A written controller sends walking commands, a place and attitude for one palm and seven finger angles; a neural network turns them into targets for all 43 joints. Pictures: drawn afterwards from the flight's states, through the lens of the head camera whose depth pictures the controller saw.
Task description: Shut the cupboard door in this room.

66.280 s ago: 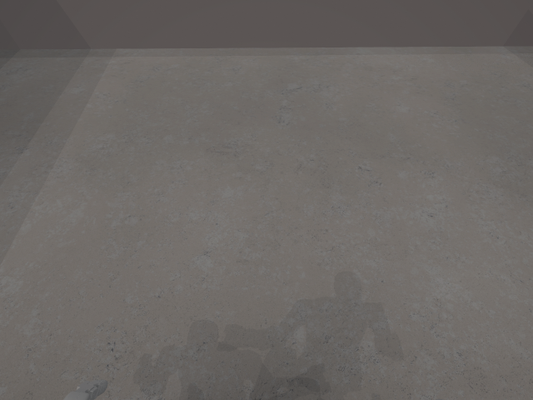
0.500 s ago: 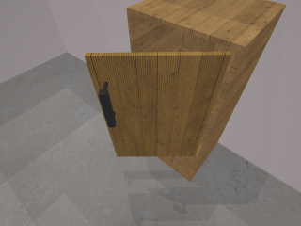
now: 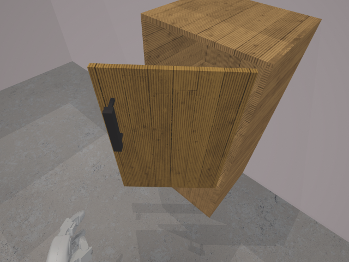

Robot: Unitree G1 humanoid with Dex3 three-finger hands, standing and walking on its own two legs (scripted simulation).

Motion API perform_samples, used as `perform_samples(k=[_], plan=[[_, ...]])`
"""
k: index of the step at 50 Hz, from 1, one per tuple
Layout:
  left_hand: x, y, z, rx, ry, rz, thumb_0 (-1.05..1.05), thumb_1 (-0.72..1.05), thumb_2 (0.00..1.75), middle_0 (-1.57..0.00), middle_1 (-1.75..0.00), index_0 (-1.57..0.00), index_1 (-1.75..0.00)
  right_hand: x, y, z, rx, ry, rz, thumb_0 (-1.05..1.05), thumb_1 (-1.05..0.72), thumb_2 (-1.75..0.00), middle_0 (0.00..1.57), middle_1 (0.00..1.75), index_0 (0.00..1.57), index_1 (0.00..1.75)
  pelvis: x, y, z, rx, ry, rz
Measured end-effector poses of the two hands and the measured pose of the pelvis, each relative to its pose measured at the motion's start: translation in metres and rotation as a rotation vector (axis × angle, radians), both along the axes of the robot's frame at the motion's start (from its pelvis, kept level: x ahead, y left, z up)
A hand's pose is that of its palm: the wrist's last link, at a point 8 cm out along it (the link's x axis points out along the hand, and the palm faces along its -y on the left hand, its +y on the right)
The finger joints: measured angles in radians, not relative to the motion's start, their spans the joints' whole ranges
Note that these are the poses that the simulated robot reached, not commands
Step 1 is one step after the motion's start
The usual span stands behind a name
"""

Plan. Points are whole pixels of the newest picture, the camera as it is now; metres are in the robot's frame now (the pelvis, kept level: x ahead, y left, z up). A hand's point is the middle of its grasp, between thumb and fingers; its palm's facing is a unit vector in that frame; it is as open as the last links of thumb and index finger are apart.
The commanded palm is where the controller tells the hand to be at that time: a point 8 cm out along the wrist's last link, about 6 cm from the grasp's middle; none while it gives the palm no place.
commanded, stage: raise the hand and make a fist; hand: left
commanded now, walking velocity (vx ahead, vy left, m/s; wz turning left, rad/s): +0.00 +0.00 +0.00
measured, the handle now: (115, 125) +0.46 +0.20 +0.03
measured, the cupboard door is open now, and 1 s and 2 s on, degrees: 40 40 40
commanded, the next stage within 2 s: bring the fist close to the handle in 1.78 s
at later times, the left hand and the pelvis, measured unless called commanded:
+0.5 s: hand (103, 243) +0.17 +0.16 +0.00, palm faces +0.08 -0.99 -0.10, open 5.1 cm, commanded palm +0.13 +0.22 -0.02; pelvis -0.02 -0.04 -0.09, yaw +3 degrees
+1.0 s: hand (94, 228) +0.19 +0.18 -0.01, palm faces -0.01 -1.00 -0.01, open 3.2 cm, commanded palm +0.17 +0.25 +0.01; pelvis -0.01 +0.01 -0.07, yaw +0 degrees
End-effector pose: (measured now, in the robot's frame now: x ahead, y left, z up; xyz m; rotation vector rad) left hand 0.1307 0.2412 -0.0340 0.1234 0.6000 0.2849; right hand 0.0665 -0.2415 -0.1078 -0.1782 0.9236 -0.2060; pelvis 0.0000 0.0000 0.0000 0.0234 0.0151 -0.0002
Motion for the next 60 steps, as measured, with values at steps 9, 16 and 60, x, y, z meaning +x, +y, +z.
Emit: perform_samples(k=[9,16,60], plan=[[0.048,-0.042,0.052,-0.113,-0.653,-0.270,0.00,0.93,0.90,-0.32,-0.44,-0.32,-0.43,0.079,-0.033,0.006,-0.002,-0.319,0.070,0.01,-0.91,-0.90,0.20,0.30,0.20,0.30,-0.010,-0.025,-0.040,0.012,0.116,-0.002],[-0.042,-0.024,-0.041,-0.126,-0.315,-0.075,0.01,0.91,0.90,-0.45,-0.57,-0.45,-0.57,0.132,-0.048,0.006,-0.096,-0.390,0.195,0.01,-0.91,-0.90,0.20,0.30,0.20,0.30,-0.014,-0.043,-0.070,-0.017,0.187,0.034],[0.052,0.027,0.051,-0.098,-0.601,-0.220,0.01,0.91,0.90,-1.24,-1.43,-1.24,-1.43,0.109,0.056,0.005,-0.010,-0.314,0.192,0.01,-0.91,-0.90,0.20,0.30,0.20,0.30,-0.007,0.027,-0.052,-0.092,0.170,0.019]])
